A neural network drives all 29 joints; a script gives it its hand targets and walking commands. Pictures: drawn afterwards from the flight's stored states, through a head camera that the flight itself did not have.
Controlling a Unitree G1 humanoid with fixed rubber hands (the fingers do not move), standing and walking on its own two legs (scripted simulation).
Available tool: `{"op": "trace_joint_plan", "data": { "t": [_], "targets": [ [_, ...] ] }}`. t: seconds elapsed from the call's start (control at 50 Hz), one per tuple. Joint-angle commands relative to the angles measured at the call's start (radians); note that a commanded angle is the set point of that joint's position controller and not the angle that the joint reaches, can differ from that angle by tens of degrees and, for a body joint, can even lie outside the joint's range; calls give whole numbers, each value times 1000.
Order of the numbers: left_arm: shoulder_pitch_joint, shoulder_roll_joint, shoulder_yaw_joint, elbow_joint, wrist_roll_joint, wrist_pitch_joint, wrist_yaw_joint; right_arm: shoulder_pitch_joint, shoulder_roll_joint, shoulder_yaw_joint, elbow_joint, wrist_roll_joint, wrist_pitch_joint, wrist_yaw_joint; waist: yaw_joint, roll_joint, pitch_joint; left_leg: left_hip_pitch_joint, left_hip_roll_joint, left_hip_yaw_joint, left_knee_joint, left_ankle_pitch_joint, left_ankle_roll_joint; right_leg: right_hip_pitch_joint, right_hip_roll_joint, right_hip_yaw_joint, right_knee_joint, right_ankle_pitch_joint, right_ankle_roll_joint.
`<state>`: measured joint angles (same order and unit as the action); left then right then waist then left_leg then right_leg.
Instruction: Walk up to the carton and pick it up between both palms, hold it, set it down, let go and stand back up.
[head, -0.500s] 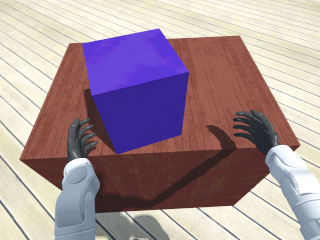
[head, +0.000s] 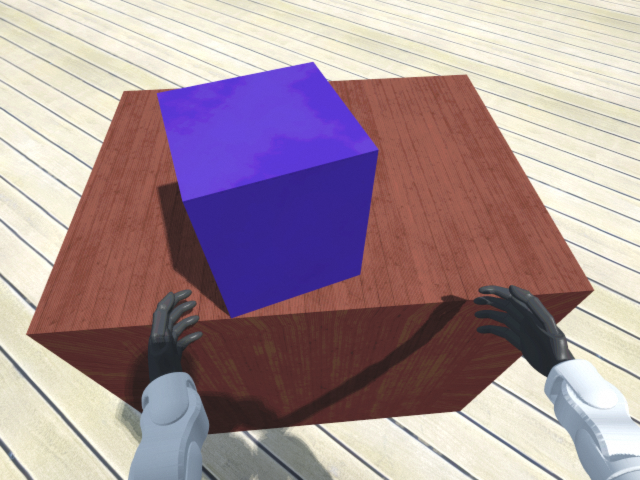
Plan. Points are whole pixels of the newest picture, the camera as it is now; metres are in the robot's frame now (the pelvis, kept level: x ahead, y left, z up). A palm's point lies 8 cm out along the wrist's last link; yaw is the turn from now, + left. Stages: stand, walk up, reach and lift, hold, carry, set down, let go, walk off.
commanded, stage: set down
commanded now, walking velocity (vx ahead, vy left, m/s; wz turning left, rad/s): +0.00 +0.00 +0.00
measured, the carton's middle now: (270, 194) +0.47 +0.11 +0.07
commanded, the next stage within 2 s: let go in 1.28 s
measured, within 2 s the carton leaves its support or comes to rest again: neither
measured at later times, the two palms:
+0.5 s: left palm (151, 400) +0.20 +0.23 -0.01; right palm (521, 382) +0.24 -0.21 -0.01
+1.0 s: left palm (135, 439) +0.17 +0.27 -0.07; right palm (488, 426) +0.20 -0.18 -0.07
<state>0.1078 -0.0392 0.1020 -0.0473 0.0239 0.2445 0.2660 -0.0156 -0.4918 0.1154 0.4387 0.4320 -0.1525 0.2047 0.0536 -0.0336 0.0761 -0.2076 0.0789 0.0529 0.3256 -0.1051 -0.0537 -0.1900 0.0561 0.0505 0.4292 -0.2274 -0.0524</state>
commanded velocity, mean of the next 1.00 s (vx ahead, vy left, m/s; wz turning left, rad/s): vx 0.00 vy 0.00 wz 0.00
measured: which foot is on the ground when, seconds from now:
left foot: down 0.00-1.00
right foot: down 0.00-1.00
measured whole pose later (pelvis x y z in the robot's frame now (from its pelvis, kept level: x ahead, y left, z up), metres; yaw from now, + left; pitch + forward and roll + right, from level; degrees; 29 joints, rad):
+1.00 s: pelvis +0.04 +0.03 +0.00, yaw +2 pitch -3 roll +0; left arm 0.27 0.18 0.05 0.42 0.00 0.11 0.03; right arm 0.22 -0.20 0.02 0.63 0.06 -0.17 0.06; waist 0.03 -0.03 0.06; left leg -0.11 0.03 0.04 0.34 -0.18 -0.03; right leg -0.04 0.01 0.04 0.35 -0.26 -0.01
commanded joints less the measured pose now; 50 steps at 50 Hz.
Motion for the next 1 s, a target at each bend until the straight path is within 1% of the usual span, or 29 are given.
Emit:
{"op": "trace_joint_plan", "data": {
  "t": [0.0, 0.06, 0.08, 0.1, 0.14, 0.18, 0.22, 0.26, 0.32, 0.36, 0.4, 0.44, 0.48, 0.58, 0.62, 0.68, 0.7, 0.78, 0.82, 0.86, 0.88, 0.92, 0.96, 0.98],
  "targets": [
    [-90, 54, 4, -146, 8, -50, -26, -147, -208, -92, -122, -14, -41, -4, 7, -63, -292, 238, -83, 7, -6, 111, 75, -10, -20, 46, -127, 282, -15],
    [-55, 65, 3, -121, 5, -57, -45, -113, -196, -94, -109, -31, -38, -3, -1, -57, -289, 268, -85, 9, -10, 128, 75, -22, -14, 25, -135, 294, -15],
    [-21, 31, 1, -130, 7, -70, -51, -29, -150, -99, -105, -17, -36, 7, 17, -40, -335, 291, -77, 16, -18, 134, 78, -6, -25, 24, -132, 281, -12],
    [2, 32, -2, -128, 10, -78, -55, -13, -144, -106, -117, -23, -36, 14, 18, -35, -339, 300, -77, 18, -19, 147, 75, -17, -24, 21, -135, 278, -14],
    [38, 38, -6, -102, 12, -86, -63, 3, -139, -118, -130, -43, -34, 20, 14, -51, -328, 310, -76, 18, -22, 172, 71, -16, -16, 11, -144, 292, -14],
    [54, 47, -12, -78, 14, -87, -74, 18, -124, -125, -128, -61, -24, 19, 8, -60, -286, 303, -78, 21, -31, 168, 69, -9, -15, 10, -155, 299, -11],
    [61, 61, -17, -85, 12, -91, -80, 41, -105, -137, -137, -83, -17, 14, 3, -54, -246, 278, -80, 26, -40, 159, 63, -7, -19, 9, -159, 300, -8],
    [59, 78, -21, -82, 9, -100, -83, 47, -86, -151, -147, -105, -14, 8, 1, -46, -215, 259, -81, 30, -42, 135, 61, -15, -24, 9, -161, 279, -6],
    [54, 99, -26, -53, 7, -115, -88, 50, -55, -157, -146, -133, -4, 3, 0, -53, -159, 239, -81, 34, -54, 95, 63, -26, -33, 11, -175, 229, -1],
    [51, 114, -27, -35, 8, -117, -92, 60, -41, -158, -142, -149, 7, -2, -3, -37, -147, 238, -81, 35, -55, 83, 60, -26, -33, 7, -177, 208, -2],
    [47, 123, -25, -6, 10, -113, -94, 56, -25, -158, -128, -161, 18, -3, 4, -26, -121, 231, -79, 35, -63, 59, 59, -34, -34, 2, -184, 163, -3],
    [60, 122, -34, 19, 8, -105, -101, 72, -13, -157, -116, -176, 26, -6, 0, -17, -107, 245, -78, 33, -61, 77, 56, -41, -34, -1, -190, 168, -5],
    [80, 132, -29, 61, 9, -99, -117, 87, -1, -154, -102, -194, 29, -19, -4, -32, -98, 258, -81, 34, -57, 100, 56, -32, -35, -3, -195, 207, 3],
    [91, 170, -5, 127, 14, -109, -147, 104, 34, -140, -77, -228, 18, -48, 7, -27, -115, 267, -88, 37, -48, 142, 53, -5, -34, -12, -191, 250, 18],
    [102, 181, -9, 150, 11, -122, -161, 122, 50, -140, -66, -246, 7, -61, -2, -29, -117, 277, -89, 38, -39, 154, 52, -8, -36, -15, -194, 259, 23],
    [100, 212, -8, 188, 4, -145, -178, 137, 75, -139, -46, -274, -8, -81, -6, -28, -110, 282, -92, 39, -31, 141, 52, -22, -37, -23, -197, 234, 28],
    [100, 220, -9, 194, 3, -152, -181, 144, 82, -142, -39, -283, -12, -85, -5, -15, -106, 280, -91, 40, -29, 141, 51, -24, -37, -27, -196, 224, 27],
    [99, 254, -19, 259, -11, -167, -203, 166, 118, -139, 4, -323, -23, -111, -17, -14, -88, 285, -91, 42, -13, 133, 51, -46, -41, -34, -198, 191, 32],
    [89, 280, -18, 275, -15, -174, -211, 166, 135, -140, 17, -338, -32, -124, -18, 0, -96, 278, -90, 42, -6, 136, 51, -41, -41, -41, -192, 187, 35],
    [92, 295, -26, 296, -23, -173, -221, 175, 149, -141, 36, -354, -38, -138, -24, 5, -98, 289, -90, 40, 3, 142, 47, -45, -41, -48, -190, 186, 40],
    [88, 301, -24, 314, -24, -171, -225, 174, 152, -141, 48, -366, -42, -144, -23, 4, -91, 288, -89, 41, 6, 142, 47, -51, -40, -50, -189, 182, 42],
    [87, 317, -30, 332, -26, -167, -232, 176, 160, -145, 73, -377, -50, -154, -24, 24, -108, 298, -87, 40, 17, 169, 40, -49, -36, -58, -178, 193, 43],
    [73, 329, -34, 366, -30, -161, -243, 170, 171, -149, 96, -394, -57, -165, -29, 21, -103, 304, -86, 41, 26, 173, 39, -51, -35, -64, -178, 189, 46],
    [65, 338, -36, 369, -30, -160, -246, 166, 174, -152, 105, -398, -61, -169, -28, 30, -105, 306, -85, 40, 28, 175, 36, -49, -34, -69, -174, 183, 48]
  ]
}}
